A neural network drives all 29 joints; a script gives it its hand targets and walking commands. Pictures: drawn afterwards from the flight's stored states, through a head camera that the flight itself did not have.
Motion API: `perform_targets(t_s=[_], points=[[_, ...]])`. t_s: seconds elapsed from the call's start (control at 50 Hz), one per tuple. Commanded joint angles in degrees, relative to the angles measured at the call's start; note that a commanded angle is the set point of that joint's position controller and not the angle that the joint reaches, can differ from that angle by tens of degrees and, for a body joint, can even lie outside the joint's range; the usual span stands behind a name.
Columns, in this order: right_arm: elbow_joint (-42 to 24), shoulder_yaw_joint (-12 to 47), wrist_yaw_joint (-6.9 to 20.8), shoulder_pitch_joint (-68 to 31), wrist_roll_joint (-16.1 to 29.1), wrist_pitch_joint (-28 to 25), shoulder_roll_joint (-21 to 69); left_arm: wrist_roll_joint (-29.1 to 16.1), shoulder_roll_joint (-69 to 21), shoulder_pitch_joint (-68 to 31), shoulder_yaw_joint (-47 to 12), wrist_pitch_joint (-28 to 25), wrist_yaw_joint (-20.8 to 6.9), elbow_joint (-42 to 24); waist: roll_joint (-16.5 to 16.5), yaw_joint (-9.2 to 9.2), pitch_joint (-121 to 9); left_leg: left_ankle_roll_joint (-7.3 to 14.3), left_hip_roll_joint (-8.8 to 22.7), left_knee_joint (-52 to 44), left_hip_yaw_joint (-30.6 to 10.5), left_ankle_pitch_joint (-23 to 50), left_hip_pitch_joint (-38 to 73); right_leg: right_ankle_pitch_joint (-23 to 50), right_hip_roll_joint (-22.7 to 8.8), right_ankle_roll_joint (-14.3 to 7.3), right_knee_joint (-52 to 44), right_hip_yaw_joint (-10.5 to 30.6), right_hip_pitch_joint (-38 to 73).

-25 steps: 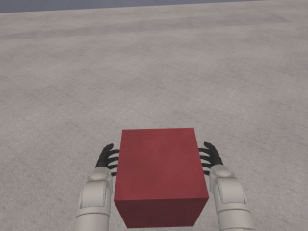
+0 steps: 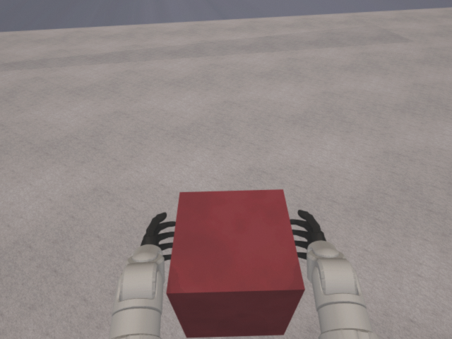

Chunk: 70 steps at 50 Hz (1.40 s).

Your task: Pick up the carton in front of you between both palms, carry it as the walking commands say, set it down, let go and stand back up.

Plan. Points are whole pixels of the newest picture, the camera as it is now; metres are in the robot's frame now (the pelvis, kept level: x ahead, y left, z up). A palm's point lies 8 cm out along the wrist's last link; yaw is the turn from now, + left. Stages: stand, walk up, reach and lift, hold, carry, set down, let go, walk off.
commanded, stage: hold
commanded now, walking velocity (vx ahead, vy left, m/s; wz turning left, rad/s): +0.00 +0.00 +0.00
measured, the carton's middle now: (233, 265) +0.31 +0.00 -0.05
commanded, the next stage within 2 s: set down in 0.38 s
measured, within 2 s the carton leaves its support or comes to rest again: neither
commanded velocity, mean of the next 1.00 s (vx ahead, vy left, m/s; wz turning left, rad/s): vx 0.00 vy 0.00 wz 0.00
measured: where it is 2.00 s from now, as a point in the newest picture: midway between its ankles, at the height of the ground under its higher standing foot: outside the picture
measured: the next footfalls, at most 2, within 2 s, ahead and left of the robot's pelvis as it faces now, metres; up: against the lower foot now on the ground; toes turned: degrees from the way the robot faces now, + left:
none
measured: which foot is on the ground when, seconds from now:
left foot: down 0.00-1.00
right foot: down 0.00-1.00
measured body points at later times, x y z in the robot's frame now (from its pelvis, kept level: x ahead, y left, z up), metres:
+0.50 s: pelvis +0.00 +0.01 +0.00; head -0.06 +0.02 +0.44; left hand +0.31 +0.16 +0.04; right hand +0.30 -0.15 +0.04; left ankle +0.03 +0.12 -0.74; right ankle +0.03 -0.11 -0.74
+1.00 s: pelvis -0.02 +0.00 -0.05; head +0.18 +0.00 +0.35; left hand +0.36 +0.16 -0.13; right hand +0.37 -0.15 -0.14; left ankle +0.03 +0.13 -0.74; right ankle +0.03 -0.11 -0.74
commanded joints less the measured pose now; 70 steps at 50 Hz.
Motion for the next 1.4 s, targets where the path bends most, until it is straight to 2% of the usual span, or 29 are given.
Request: perform_targets(t_s=[0.0,0.1,0.24,0.44,0.52,0.6,0.7,0.74,0.8,0.88,0.94,1.0,1.04,1.08,1.14,1.2,1.28,1.38], points=[[-1.63,28.43,14.79,-27.97,14.29,-2.64,53.42,-13.9,-53.7,-26.55,-27.96,-2.2,-14.53,-0.93,-0.68,0.2,-11.42,2.0,-4.63,-3.72,-4.55,-0.41,0.01,1.19,2.79,0.05,-4.33,6.78,2.29],[1.44,26.72,15.91,-30.37,13.78,-2.69,54.57,-13.68,-54.97,-29.61,-27.03,-2.13,-15.71,1.74,-0.05,-0.06,-10.42,1.77,-4.13,-4.33,-4.41,-4.66,-0.51,-3.68,2.79,-0.32,-4.61,6.33,1.21],[3.65,25.8,16.97,-33.51,13.74,-2.9,55.55,-13.46,-55.97,-32.33,-26.15,-2.26,-16.61,4.31,0.45,0.11,-10.21,1.75,-3.42,-5.06,-4.71,-7.85,-0.79,-6.09,2.99,-0.34,-4.2,5.88,0.48],[4.64,24.51,16.67,-35.23,13.0,-3.26,55.28,-13.18,-56.0,-34.13,-25.07,-2.45,-16.19,5.34,0.57,0.24,-10.62,1.24,-3.05,-4.7,-5.07,-4.24,0.93,-3.26,3.36,-0.37,-3.54,5.9,-0.43],[9.76,20.2,16.53,-38.77,10.45,-5.09,54.54,-10.71,-55.5,-37.62,-20.53,-4.0,-15.76,10.02,0.62,0.64,-9.33,1.26,-3.11,-3.47,-4.81,-5.65,-0.41,-5.04,3.44,-0.48,-2.17,5.91,-2.43],[16.91,12.09,15.49,-42.66,5.39,-8.68,51.89,-5.7,-52.93,-41.46,-12.23,-7.26,-14.57,17.18,0.42,0.9,-7.83,1.66,-3.43,-0.64,-4.69,-5.24,-3.47,-5.55,3.69,-0.75,0.42,5.87,-6.77],[21.99,2.52,12.76,-41.68,-1.56,-14.96,43.75,1.43,-44.35,-40.17,-2.31,-13.82,-11.62,21.2,-0.08,1.55,-8.18,1.41,-4.5,5.24,-4.01,0.74,-10.83,-0.48,4.75,-0.34,5.39,5.61,-13.73],[22.73,1.05,12.09,-39.9,-2.96,-18.8,40.76,2.68,-41.39,-38.78,-0.94,-17.6,-10.92,21.12,-0.49,1.51,-11.05,1.01,-5.14,7.98,-3.56,4.57,-14.2,3.68,5.03,0.13,7.94,5.74,-16.54],[22.92,3.67,11.6,-39.19,-2.05,-25.18,40.53,2.1,-41.0,-38.69,-3.21,-23.89,-10.74,20.4,-0.71,1.31,-18.05,0.48,-6.22,12.53,-3.27,10.45,-17.72,9.73,5.5,0.8,12.1,5.43,-19.82],[21.52,11.88,11.09,-43.15,1.83,-32.05,44.36,-1.23,-44.89,-42.04,-10.74,-30.92,-10.9,20.03,-0.89,1.45,-31.6,-0.42,-7.22,19.56,-3.02,15.67,-23.56,17.27,6.08,1.53,18.82,5.39,-23.34],[19.69,19.05,10.92,-46.45,5.0,-35.07,47.73,-4.1,-47.63,-45.33,-16.95,-34.14,-11.23,17.88,-1.34,2.33,-45.01,-0.97,-7.71,25.18,-2.58,19.71,-29.88,23.94,6.28,2.03,24.84,6.07,-23.78],[16.63,23.9,10.61,-48.9,7.28,-35.6,49.22,-6.79,-48.22,-47.51,-22.02,-34.66,-11.5,14.88,-1.65,2.32,-57.78,-1.57,-8.19,29.88,-1.88,21.49,-36.11,29.64,6.24,2.39,30.45,6.29,-23.53],[15.67,25.61,10.62,-50.51,8.07,-34.78,49.61,-8.01,-48.78,-49.02,-23.71,-33.86,-11.66,13.85,-1.62,2.12,-61.71,-1.82,-8.49,32.23,-1.37,19.72,-39.84,27.8,6.47,2.56,32.86,5.95,-26.41],[16.14,25.79,11.11,-51.76,8.02,-33.26,49.87,-8.35,-49.76,-50.55,-23.63,-32.3,-12.13,14.14,-1.51,2.0,-61.82,-1.83,-8.64,34.09,-0.96,16.14,-42.56,21.67,6.95,2.79,34.19,5.16,-32.18],[19.09,23.51,12.38,-53.65,7.2,-30.63,49.89,-7.65,-50.58,-53.32,-21.35,-29.54,-13.14,16.21,-1.41,1.69,-57.78,-1.65,-8.65,36.27,-0.56,8.74,-47.06,10.98,7.54,2.8,35.6,3.91,-41.74],[22.13,20.29,13.68,-56.9,6.2,-28.2,49.56,-6.47,-50.71,-56.52,-18.33,-26.99,-14.03,19.01,-1.51,1.6,-54.32,-1.39,-8.67,38.36,-0.07,2.94,-52.21,3.75,7.77,2.44,37.45,3.0,-48.68],[25.21,16.64,14.71,-61.06,5.35,-26.65,48.72,-5.48,-50.41,-60.33,-14.9,-25.32,-14.13,21.84,-1.52,1.94,-53.98,-1.29,-8.85,42.02,0.42,0.34,-57.18,-0.08,8.16,2.08,41.37,2.11,-56.04],[27.35,14.98,14.71,-66.07,5.88,-27.17,47.35,-6.29,-49.9,-65.28,-13.81,-25.64,-12.86,22.77,-1.39,2.34,-58.47,-1.79,-9.18,47.5,0.85,1.22,-61.23,-0.07,8.8,1.99,47.41,1.25,-63.15]])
